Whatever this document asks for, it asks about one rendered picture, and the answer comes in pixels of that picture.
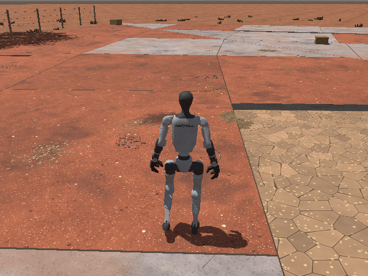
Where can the humanoid robot torso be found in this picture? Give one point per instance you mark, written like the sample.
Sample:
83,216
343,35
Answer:
184,138

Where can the right robot hand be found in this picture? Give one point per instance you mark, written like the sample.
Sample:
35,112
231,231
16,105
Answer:
215,171

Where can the right robot forearm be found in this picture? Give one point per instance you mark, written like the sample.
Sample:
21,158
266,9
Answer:
212,155

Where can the left robot forearm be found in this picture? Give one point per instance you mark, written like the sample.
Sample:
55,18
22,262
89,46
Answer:
157,151

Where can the robot right upper arm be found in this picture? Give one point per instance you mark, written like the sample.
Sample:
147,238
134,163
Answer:
205,131

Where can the left robot hand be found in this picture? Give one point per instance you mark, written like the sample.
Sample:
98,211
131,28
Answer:
156,164

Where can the robot left upper arm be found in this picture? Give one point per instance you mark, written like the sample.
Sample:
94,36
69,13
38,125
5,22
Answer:
167,120

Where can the right robot foot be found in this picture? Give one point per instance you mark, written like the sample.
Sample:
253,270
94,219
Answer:
194,229

